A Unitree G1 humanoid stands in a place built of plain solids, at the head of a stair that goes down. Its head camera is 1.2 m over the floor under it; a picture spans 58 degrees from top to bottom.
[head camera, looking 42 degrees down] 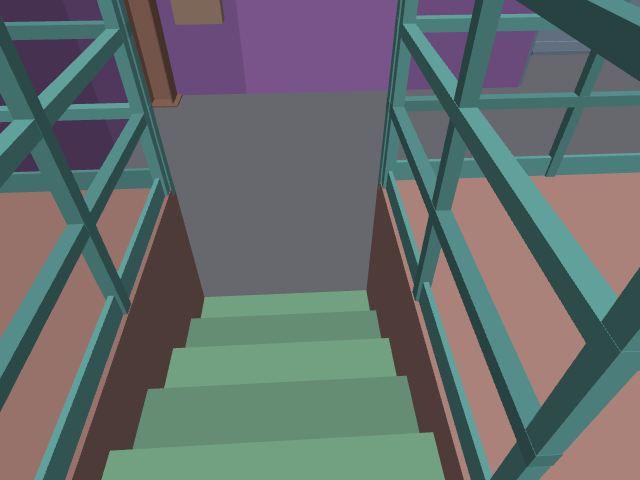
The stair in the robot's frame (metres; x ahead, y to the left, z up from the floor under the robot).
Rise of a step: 0.17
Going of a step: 0.30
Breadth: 1.02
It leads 3 degrees to the left of straight ahead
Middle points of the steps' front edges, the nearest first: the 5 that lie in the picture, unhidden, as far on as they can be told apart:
0.58 0.14 -0.17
0.88 0.16 -0.34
1.18 0.18 -0.51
1.48 0.19 -0.68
1.78 0.21 -0.85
